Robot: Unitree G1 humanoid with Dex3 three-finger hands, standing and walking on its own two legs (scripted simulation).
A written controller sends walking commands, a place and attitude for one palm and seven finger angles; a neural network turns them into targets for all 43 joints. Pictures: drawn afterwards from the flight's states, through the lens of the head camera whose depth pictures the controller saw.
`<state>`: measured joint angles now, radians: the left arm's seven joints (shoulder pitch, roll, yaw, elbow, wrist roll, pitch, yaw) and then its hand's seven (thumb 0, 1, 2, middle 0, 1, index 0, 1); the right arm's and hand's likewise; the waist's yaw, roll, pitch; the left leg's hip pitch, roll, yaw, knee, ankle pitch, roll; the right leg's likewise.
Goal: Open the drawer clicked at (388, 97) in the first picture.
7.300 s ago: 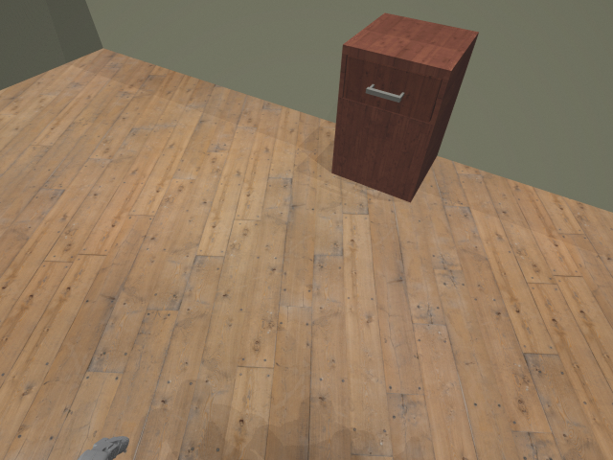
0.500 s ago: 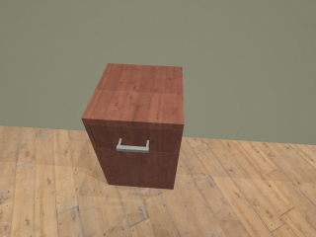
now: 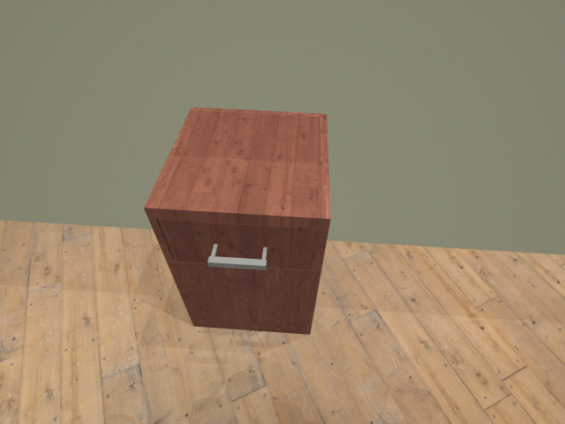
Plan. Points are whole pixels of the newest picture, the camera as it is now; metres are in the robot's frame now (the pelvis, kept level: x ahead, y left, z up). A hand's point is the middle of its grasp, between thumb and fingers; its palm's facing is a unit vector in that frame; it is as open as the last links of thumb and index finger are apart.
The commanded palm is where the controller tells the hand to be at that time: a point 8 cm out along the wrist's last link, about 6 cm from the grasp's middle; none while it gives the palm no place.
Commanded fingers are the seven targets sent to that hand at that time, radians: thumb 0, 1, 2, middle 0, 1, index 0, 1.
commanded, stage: raise the hand with hooked fingers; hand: left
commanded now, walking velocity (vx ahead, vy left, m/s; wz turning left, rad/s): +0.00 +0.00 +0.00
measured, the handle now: (238, 256) +0.54 +0.16 -0.25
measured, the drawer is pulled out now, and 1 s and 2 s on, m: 0.00 0.00 0.00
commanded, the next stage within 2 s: move the hooked fingers above the handle in 1.84 s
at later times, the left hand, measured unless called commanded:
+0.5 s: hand (150, 414) +0.15 +0.20 -0.07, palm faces -0.13 -0.21 -0.97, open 9.3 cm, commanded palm +0.17 +0.21 +0.00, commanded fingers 0.00 0.22 0.61 -0.25 -0.74 -0.25 -0.74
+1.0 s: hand (145, 309) +0.26 +0.23 +0.01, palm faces +0.05 -0.09 -0.99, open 12.3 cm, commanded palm +0.24 +0.22 +0.07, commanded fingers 0.00 -0.36 0.36 -0.29 -1.11 -0.29 -1.11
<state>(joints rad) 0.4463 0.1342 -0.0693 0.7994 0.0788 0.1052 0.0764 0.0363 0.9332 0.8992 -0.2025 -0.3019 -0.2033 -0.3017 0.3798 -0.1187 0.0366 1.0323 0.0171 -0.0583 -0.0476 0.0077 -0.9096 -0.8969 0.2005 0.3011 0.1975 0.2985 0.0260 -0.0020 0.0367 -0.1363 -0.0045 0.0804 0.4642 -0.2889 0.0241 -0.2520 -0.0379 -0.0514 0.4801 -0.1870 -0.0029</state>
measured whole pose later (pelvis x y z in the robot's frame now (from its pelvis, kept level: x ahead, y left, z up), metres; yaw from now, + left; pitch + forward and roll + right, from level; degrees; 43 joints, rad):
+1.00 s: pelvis +0.03 -0.01 -0.02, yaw +1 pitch +7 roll +1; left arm 0.29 0.40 -0.03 -0.07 1.01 -0.03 0.33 0.00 -0.14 0.46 -0.30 -0.97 -0.30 -0.97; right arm 0.20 -0.26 -0.04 0.60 -0.05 0.08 0.02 0.01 -0.91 -0.90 0.20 0.30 0.20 0.30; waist 0.06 0.05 -0.05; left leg -0.37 0.01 0.06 0.67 -0.42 0.01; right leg -0.49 -0.01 -0.03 0.69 -0.32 -0.02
